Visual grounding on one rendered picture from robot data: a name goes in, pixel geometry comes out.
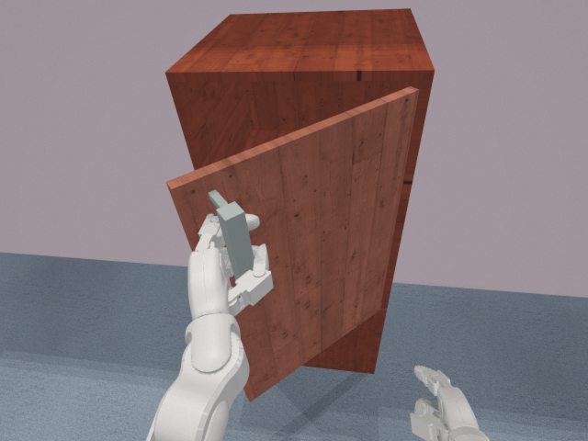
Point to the cupboard door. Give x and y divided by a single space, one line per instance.
327 198

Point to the right robot hand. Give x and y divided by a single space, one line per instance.
432 421

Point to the left robot hand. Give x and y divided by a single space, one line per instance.
210 269

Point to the handle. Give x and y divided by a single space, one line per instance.
235 233

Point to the robot left forearm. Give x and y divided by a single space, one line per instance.
213 372

